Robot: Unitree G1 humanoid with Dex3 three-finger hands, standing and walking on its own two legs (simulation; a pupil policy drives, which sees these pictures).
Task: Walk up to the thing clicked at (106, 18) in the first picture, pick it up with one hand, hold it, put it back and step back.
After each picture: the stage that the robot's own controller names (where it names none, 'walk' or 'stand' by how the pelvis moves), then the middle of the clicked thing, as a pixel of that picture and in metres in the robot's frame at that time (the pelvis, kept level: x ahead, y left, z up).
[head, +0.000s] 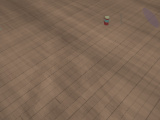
stand; (106, 20) +1.97 -0.35 -0.72
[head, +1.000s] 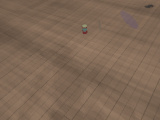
walk; (84, 29) +1.87 +0.09 -0.70
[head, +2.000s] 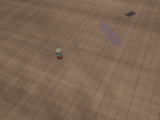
walk; (59, 54) +1.27 +0.31 -0.72
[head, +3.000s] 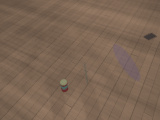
walk; (64, 85) +0.86 +0.22 -0.72
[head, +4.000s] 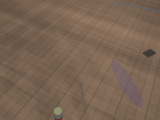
walk; (58, 114) +0.57 +0.15 -0.70
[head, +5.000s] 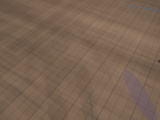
stand; out of the picture +0.47 +0.14 -0.71
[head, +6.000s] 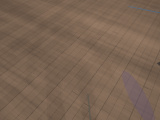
stand; out of the picture +0.46 +0.15 -0.71
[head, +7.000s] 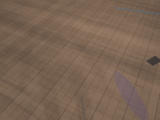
stand; out of the picture +0.45 +0.20 -0.72
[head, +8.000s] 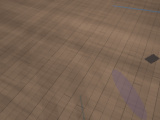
stand; out of the picture +0.45 +0.20 -0.73
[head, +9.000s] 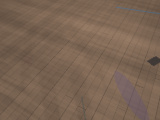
stand; out of the picture +0.45 +0.19 -0.73
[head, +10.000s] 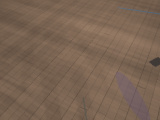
stand; out of the picture +0.44 +0.19 -0.73
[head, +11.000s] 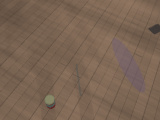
go down; (50, 102) +0.48 +0.18 -0.63
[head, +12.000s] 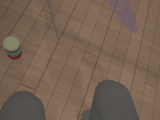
go down; (13, 48) +0.54 +0.22 -0.30
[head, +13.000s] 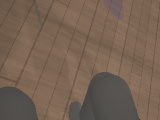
close in; out of the picture +0.53 +0.24 -0.27
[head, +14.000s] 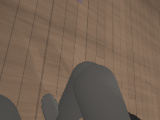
close; out of the picture +0.52 +0.29 -0.24
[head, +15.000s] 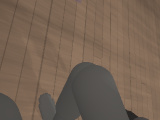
close; out of the picture +0.47 +0.20 -0.27
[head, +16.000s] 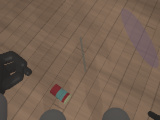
close; (60, 93) +0.43 +0.12 -0.49
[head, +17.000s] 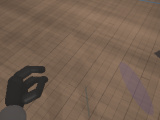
close; out of the picture +0.35 +0.12 -0.69
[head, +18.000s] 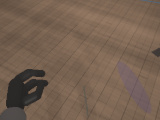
hold; out of the picture +0.33 +0.16 -0.70
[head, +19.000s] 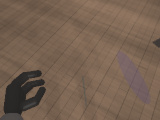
stand; out of the picture +0.30 +0.18 -0.68
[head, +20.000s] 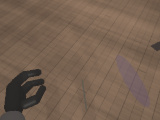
stand; out of the picture +0.28 +0.20 -0.69
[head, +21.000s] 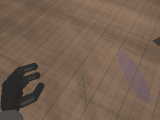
stand; out of the picture +0.25 +0.22 -0.66
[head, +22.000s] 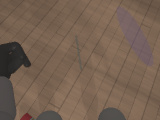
crouch; out of the picture +0.26 +0.25 -0.50
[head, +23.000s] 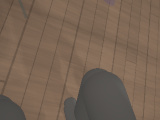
lower; out of the picture +0.22 +0.31 -0.28
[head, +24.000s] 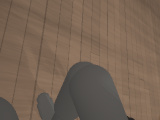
lower; out of the picture +0.14 +0.33 -0.27
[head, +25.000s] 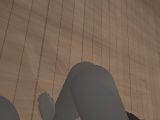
lower; out of the picture +0.07 +0.36 -0.26
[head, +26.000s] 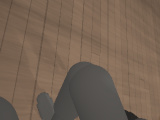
lower; out of the picture -0.01 +0.40 -0.27
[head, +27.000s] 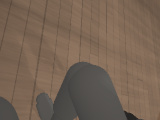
lower; out of the picture -0.10 +0.43 -0.27
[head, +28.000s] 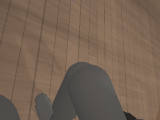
open; out of the picture -0.20 +0.47 -0.27
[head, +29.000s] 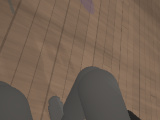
stand; out of the picture -0.27 +0.52 -0.28
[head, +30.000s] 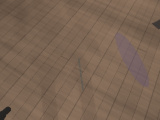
stand; out of the picture -0.28 +0.67 -0.60
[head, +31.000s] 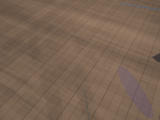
stand; out of the picture -0.38 +0.73 -0.69
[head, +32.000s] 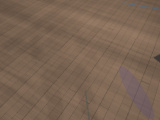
stand; out of the picture -0.46 +0.80 -0.69
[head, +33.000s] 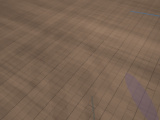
stand; out of the picture -0.50 +0.86 -0.75
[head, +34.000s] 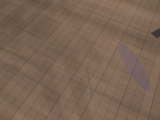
walk; out of the picture -0.56 +0.82 -0.73
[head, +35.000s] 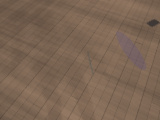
walk; out of the picture -0.41 +0.86 -0.72
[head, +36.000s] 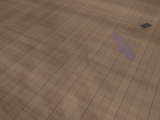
stand; out of the picture -0.16 +1.03 -0.72
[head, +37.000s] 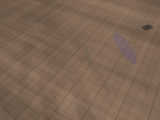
stand; out of the picture -0.22 +1.06 -0.75
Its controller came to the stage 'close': yes
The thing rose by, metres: 0.01
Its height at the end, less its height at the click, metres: -0.02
